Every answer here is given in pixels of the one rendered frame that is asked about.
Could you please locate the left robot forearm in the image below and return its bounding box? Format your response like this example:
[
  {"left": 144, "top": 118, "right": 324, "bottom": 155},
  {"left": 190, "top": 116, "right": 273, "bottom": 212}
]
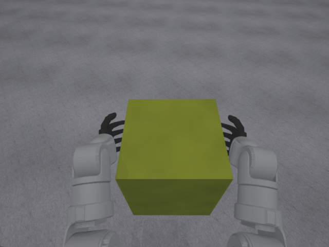
[{"left": 62, "top": 134, "right": 118, "bottom": 247}]

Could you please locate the robot right hand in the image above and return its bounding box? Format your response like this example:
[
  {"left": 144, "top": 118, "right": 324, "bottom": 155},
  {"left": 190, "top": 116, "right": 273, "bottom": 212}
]
[{"left": 221, "top": 115, "right": 247, "bottom": 155}]

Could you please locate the carton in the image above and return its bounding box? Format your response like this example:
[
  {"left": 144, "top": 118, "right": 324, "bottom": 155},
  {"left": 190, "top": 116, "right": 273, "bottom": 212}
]
[{"left": 115, "top": 99, "right": 233, "bottom": 215}]

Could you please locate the right robot upper arm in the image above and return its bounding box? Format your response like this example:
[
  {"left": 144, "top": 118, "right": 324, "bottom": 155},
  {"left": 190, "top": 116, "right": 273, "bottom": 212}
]
[{"left": 227, "top": 232, "right": 284, "bottom": 247}]

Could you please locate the robot left hand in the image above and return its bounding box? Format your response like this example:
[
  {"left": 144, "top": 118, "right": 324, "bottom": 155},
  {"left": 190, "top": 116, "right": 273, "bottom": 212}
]
[{"left": 99, "top": 113, "right": 125, "bottom": 152}]

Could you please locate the left robot upper arm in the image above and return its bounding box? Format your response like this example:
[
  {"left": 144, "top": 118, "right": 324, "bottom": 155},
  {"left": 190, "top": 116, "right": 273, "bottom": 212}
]
[{"left": 65, "top": 229, "right": 121, "bottom": 247}]

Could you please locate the right robot forearm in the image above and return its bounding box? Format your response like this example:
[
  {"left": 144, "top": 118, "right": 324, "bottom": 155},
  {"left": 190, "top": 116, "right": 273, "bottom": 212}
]
[{"left": 229, "top": 136, "right": 287, "bottom": 247}]

